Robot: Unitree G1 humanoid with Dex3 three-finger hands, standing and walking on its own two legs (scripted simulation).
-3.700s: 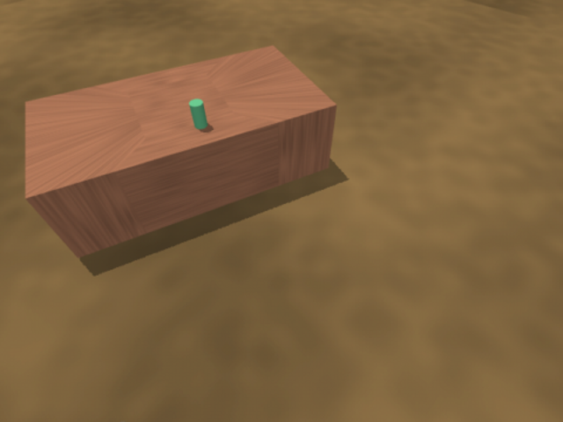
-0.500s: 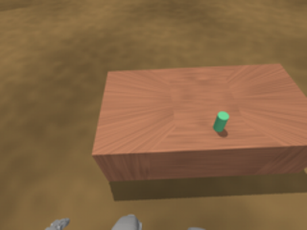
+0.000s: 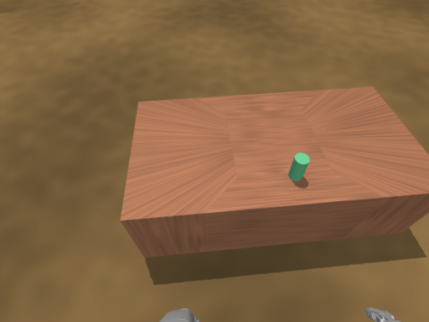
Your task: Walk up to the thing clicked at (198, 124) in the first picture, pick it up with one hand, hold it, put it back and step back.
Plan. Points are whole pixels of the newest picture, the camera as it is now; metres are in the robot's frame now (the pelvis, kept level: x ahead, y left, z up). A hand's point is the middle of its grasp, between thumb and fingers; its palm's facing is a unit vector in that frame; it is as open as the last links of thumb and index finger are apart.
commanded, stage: walk up
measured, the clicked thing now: (298, 167) +0.69 -0.27 -0.32
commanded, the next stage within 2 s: stand in 1.48 s
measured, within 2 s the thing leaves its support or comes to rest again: neither
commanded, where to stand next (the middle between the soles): +0.09 -0.01 m, yaw +2 degrees
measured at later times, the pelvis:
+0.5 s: pelvis +0.02 -0.02 +0.02, yaw +0 degrees
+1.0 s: pelvis +0.03 -0.01 +0.02, yaw -1 degrees
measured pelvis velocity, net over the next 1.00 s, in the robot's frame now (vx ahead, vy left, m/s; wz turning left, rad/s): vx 0.03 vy -0.01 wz -0.01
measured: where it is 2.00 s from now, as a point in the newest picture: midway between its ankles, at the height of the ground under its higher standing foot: outside the picture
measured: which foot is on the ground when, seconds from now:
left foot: down 0.00-1.00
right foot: down 0.00-1.00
